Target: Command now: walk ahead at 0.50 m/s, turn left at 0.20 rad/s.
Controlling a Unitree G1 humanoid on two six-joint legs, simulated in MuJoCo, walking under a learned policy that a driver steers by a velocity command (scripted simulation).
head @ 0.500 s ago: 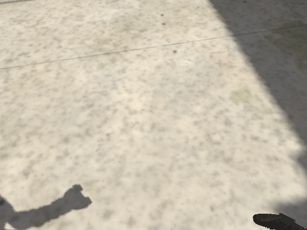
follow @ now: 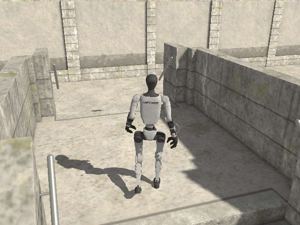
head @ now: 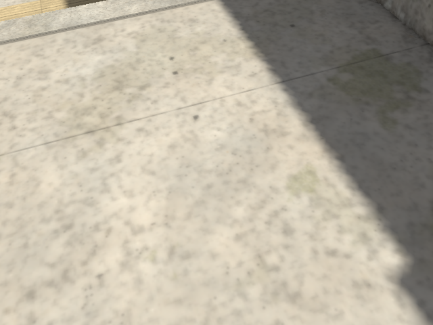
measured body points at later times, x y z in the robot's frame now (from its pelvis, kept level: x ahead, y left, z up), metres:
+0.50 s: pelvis +0.26 +0.05 -0.01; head +0.29 +0.07 +0.44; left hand +0.19 +0.30 -0.15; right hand +0.51 -0.13 -0.10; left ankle +0.34 +0.13 -0.73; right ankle +0.09 -0.08 -0.68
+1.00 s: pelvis +0.55 +0.13 -0.01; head +0.58 +0.14 +0.44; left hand +0.63 +0.44 -0.08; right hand +0.66 -0.13 -0.13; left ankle +0.35 +0.13 -0.72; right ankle +0.71 +0.10 -0.73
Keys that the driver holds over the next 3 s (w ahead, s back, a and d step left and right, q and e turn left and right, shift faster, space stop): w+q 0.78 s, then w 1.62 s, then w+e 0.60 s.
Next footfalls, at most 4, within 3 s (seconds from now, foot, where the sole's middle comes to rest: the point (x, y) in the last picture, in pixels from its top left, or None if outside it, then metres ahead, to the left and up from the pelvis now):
0.46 left None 0.38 0.14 -0.76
1.00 right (187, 249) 0.75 0.12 -0.76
1.52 left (99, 222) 0.87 0.44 -0.76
2.06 right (113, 147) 1.23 0.43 -0.76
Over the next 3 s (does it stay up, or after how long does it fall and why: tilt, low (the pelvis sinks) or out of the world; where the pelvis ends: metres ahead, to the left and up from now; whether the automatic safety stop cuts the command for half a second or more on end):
stays up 1.47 0.68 0.02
